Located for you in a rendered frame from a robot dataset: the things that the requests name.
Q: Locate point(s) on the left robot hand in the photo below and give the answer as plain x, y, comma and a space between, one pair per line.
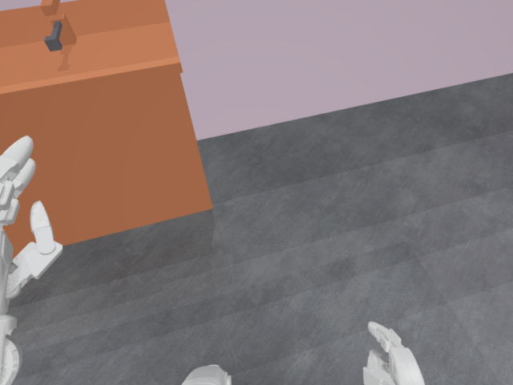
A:
16, 171

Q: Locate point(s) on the robot left forearm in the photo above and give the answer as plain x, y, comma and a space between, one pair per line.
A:
10, 350

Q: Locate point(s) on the counter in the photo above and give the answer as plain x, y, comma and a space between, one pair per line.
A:
114, 144

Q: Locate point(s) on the robot left thigh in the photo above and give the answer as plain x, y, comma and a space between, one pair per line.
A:
208, 375

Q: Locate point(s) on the right robot hand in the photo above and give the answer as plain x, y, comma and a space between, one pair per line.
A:
400, 368

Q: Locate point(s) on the tap lever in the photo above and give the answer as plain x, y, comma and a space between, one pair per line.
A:
53, 43

